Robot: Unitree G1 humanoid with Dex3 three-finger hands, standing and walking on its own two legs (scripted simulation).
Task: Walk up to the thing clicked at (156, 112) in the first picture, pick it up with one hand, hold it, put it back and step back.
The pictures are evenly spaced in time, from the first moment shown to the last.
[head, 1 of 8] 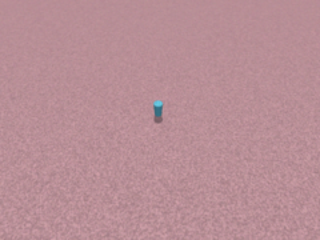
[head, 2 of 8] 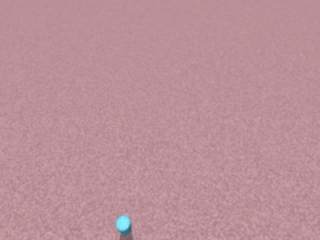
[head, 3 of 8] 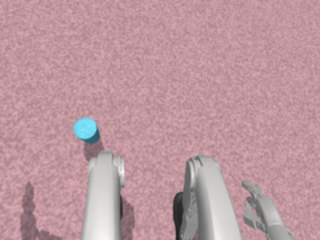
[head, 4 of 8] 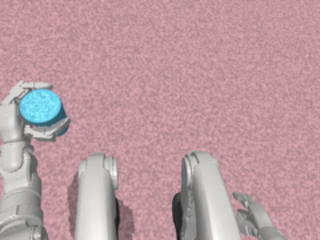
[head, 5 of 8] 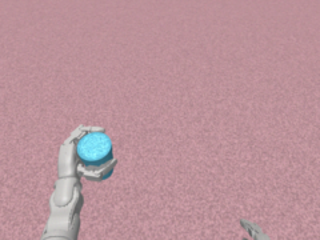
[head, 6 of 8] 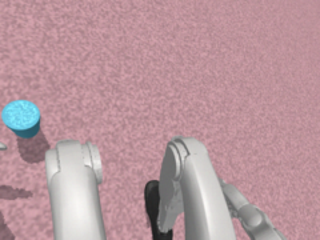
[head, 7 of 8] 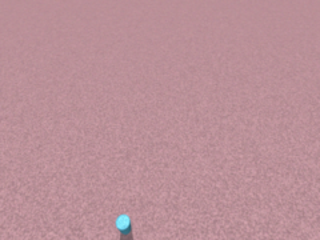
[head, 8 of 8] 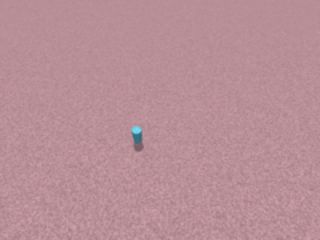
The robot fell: no
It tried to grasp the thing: yes
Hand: left
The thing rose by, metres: 0.70
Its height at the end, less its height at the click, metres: +0.00
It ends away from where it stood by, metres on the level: 0.00
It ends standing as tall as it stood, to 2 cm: yes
